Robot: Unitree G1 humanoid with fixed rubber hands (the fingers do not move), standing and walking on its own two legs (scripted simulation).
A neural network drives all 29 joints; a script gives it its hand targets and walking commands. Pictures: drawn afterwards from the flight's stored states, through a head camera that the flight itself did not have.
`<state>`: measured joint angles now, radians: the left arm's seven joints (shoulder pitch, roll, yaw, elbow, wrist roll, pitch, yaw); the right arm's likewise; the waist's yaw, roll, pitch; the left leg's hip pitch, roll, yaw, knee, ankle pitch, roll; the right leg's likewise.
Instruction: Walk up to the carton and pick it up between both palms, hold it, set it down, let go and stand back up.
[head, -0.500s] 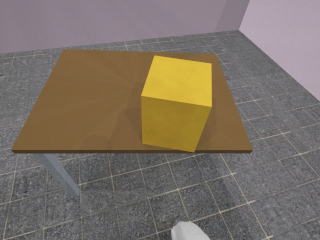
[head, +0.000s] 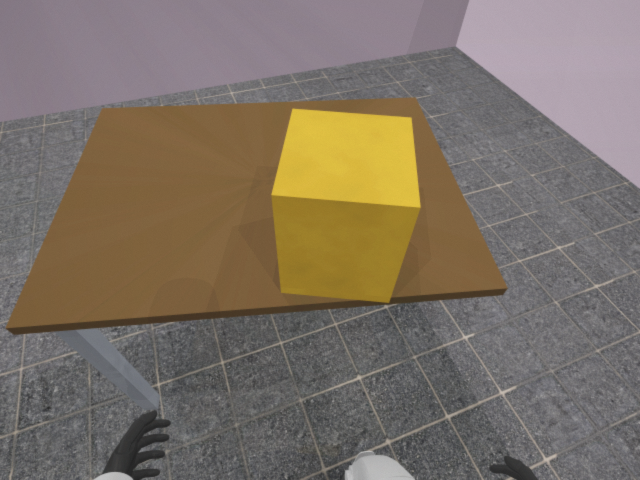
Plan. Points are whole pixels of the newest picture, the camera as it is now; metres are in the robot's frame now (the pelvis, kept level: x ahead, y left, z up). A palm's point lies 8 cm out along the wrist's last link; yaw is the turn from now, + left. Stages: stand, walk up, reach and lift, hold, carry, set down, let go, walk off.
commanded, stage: walk up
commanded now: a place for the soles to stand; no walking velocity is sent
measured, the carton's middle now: (342, 209) +0.54 -0.04 -0.02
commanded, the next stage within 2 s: none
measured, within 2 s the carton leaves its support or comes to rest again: neither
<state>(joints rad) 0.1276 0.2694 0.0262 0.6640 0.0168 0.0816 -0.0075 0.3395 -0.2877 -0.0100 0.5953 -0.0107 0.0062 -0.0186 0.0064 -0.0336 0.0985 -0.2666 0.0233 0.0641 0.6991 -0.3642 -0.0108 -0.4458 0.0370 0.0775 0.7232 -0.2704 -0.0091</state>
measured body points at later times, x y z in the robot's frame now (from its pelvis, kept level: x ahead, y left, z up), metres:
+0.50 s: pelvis -0.01 -0.03 +0.01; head -0.01 -0.04 +0.46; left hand +0.12 +0.23 -0.09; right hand +0.07 -0.29 -0.10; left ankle +0.00 +0.13 -0.71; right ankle +0.02 -0.15 -0.71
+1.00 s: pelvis +0.03 -0.03 +0.01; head +0.01 -0.03 +0.46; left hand +0.13 +0.24 -0.09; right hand +0.09 -0.31 -0.09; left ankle +0.00 +0.13 -0.71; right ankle +0.03 -0.14 -0.70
